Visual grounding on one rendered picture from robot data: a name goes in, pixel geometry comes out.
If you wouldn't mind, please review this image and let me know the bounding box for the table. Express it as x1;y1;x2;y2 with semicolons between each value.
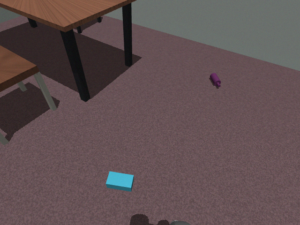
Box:
0;0;136;102

